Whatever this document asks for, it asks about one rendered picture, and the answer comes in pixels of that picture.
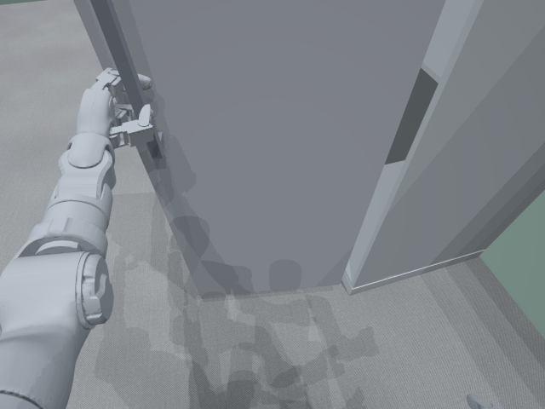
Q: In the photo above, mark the fridge door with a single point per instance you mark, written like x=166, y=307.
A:
x=277, y=120

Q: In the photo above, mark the handle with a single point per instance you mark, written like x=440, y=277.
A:
x=113, y=33

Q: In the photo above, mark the robot left forearm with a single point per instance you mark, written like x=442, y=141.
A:
x=78, y=213

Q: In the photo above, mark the robot left upper arm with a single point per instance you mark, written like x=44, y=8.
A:
x=48, y=305

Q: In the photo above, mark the left robot hand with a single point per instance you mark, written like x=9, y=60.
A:
x=98, y=113

